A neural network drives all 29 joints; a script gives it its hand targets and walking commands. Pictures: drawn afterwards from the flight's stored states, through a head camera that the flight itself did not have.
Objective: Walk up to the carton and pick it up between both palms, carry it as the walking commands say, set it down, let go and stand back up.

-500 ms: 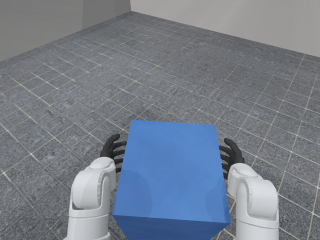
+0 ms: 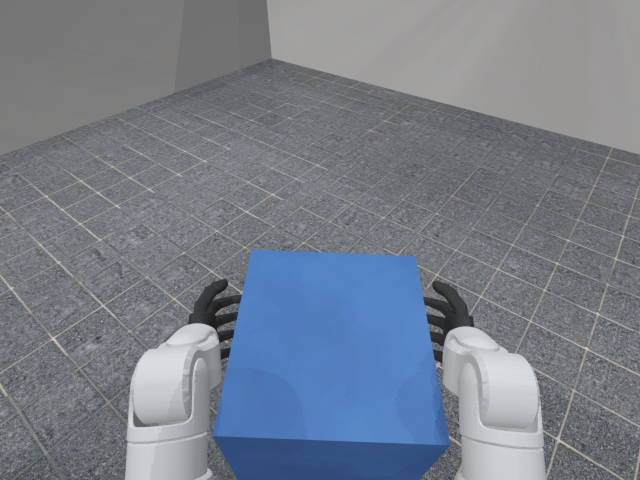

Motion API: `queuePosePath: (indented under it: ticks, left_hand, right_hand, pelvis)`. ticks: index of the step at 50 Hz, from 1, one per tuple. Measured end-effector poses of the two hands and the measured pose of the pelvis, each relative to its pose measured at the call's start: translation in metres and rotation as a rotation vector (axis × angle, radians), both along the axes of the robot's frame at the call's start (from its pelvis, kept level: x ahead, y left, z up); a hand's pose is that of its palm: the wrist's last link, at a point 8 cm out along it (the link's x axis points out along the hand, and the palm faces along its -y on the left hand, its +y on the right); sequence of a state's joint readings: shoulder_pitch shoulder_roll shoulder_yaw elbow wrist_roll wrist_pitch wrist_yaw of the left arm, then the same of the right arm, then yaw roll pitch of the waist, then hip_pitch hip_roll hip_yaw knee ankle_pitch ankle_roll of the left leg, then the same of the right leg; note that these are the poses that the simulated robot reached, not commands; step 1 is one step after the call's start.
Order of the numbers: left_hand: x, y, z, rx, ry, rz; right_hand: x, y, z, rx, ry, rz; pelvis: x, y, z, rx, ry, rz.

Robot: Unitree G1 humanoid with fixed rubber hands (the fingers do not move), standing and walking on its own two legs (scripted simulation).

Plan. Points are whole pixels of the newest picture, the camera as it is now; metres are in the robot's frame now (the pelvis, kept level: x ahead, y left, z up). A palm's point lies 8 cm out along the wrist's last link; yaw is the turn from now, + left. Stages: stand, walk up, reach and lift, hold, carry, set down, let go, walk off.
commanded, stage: carry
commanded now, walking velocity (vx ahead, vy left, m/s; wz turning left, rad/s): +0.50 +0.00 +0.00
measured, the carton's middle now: (328, 380) +0.26 +0.00 +0.02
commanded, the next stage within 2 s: none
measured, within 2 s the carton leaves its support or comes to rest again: neither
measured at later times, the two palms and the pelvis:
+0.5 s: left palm (239, 223) +0.51 +0.16 +0.07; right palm (412, 224) +0.51 -0.13 +0.07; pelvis +0.24 +0.02 +0.00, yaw -2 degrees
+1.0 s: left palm (284, 135) +0.81 +0.10 +0.08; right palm (413, 135) +0.82 -0.18 +0.07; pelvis +0.54 -0.05 +0.01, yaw +2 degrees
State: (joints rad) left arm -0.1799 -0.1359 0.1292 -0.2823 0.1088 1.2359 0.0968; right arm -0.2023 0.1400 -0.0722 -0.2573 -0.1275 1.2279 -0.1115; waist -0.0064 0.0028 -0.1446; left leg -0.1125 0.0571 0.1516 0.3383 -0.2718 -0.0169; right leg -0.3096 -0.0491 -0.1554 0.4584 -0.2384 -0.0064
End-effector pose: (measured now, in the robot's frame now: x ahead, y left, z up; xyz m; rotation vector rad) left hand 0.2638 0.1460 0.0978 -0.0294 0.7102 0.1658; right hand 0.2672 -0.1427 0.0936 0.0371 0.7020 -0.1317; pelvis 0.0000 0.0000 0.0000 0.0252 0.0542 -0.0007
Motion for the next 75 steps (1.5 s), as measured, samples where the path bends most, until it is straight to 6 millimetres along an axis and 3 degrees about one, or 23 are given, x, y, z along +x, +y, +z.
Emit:
queuePosePath:
  ticks: [5, 11, 16, 20, 24, 30, 35, 41, 45, 49, 57, 64, 69, 75]
  left_hand:
    - [0.034, -0.011, -0.013, 0.003, 0.037, 0.006]
    - [0.083, -0.005, -0.011, 0.006, 0.037, 0.035]
    - [0.141, 0.004, -0.013, -0.011, 0.002, 0.028]
    - [0.196, 0.012, -0.026, -0.034, -0.024, 0.005]
    - [0.238, 0.011, -0.032, -0.029, 0.049, -0.03]
    - [0.306, 0.003, -0.019, -0.03, 0.042, -0.054]
    - [0.369, -0.007, -0.012, -0.03, -0.002, -0.033]
    - [0.453, -0.029, -0.022, -0.002, -0.026, -0.006]
    - [0.495, -0.039, -0.031, 0.003, 0.058, 0.008]
    - [0.534, -0.041, -0.023, 0.015, 0.073, 0.017]
    - [0.64, -0.038, -0.004, 0.008, -0.004, 0.001]
    - [0.749, -0.022, -0.025, -0.035, -0.033, -0.028]
    - [0.806, -0.02, -0.035, -0.035, 0.069, -0.051]
    - [0.879, -0.027, -0.02, -0.039, 0.038, -0.057]
  right_hand:
    - [0.04, -0.011, -0.01, 0.004, 0.037, 0.006]
    - [0.097, -0.005, -0.008, 0.015, 0.035, 0.029]
    - [0.151, 0.004, -0.008, 0.001, 0.0, 0.02]
    - [0.198, 0.012, -0.015, -0.021, -0.025, -0.006]
    - [0.23, 0.011, -0.023, -0.023, 0.047, -0.035]
    - [0.292, 0.003, -0.009, -0.02, 0.041, -0.06]
    - [0.36, -0.007, -0.003, -0.021, -0.003, -0.042]
    - [0.452, -0.029, -0.021, 0.006, -0.028, -0.014]
    - [0.498, -0.039, -0.03, 0.01, 0.057, -0.001]
    - [0.543, -0.041, -0.024, 0.02, 0.07, 0.014]
    - [0.642, -0.038, -0.004, 0.013, -0.006, -0.004]
    - [0.741, -0.022, -0.015, -0.027, -0.034, -0.035]
    - [0.791, -0.02, -0.025, -0.031, 0.068, -0.054]
    - [0.864, -0.027, -0.008, -0.03, 0.037, -0.063]
  pelvis:
    - [0.034, -0.013, 0.001, 0.002, 0.016, 0.028]
    - [0.082, -0.013, 0.009, 0.019, 0.032, 0.023]
    - [0.136, -0.003, 0.002, 0.006, 0.024, 0.018]
    - [0.186, 0.01, -0.015, 0.003, 0.007, -0.012]
    - [0.225, 0.017, -0.005, -0.008, 0.01, -0.035]
    - [0.289, 0.015, 0.009, -0.033, 0.024, -0.036]
    - [0.352, 0.0, 0.005, -0.025, 0.021, -0.029]
    - [0.441, -0.028, -0.018, -0.024, -0.003, 0.003]
    - [0.484, -0.041, -0.007, -0.012, 0.011, 0.027]
    - [0.527, -0.046, 0.006, 0.004, 0.02, 0.031]
    - [0.629, -0.038, 0.008, 0.004, 0.014, 0.012]
    - [0.735, -0.016, -0.02, -0.003, -0.003, -0.022]
    - [0.79, -0.009, -0.003, -0.021, 0.009, -0.045]
    - [0.86, -0.014, 0.009, -0.038, 0.024, -0.039]
